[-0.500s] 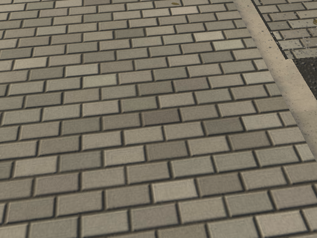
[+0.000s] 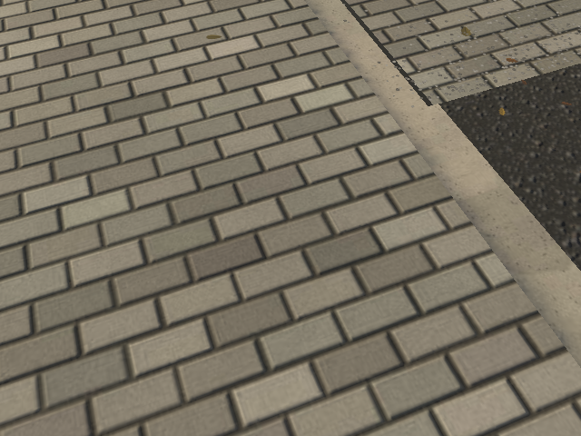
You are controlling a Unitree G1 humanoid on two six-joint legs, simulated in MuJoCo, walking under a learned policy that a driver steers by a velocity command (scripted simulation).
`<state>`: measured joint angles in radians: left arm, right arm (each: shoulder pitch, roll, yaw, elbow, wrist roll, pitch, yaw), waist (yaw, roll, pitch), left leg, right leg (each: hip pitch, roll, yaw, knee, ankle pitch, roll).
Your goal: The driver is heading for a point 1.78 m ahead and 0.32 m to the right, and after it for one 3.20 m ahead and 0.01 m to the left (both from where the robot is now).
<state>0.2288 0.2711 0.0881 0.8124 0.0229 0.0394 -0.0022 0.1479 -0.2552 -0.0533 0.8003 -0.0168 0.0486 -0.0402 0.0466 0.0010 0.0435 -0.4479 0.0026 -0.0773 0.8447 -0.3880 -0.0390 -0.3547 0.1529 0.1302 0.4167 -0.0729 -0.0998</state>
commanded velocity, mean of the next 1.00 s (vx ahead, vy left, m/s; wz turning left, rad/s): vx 0.01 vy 0.00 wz -0.49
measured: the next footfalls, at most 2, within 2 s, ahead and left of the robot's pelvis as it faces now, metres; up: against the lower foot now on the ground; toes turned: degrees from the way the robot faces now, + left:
left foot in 0.12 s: +0.05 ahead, +0.13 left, +0.00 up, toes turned -10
right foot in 0.58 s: -0.02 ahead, -0.08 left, +0.00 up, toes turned -23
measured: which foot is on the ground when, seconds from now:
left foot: up 0.00-0.10, down 0.12-0.58, up 0.60-1.00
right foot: down 0.00-0.12, up 0.14-0.56, down 0.58-1.00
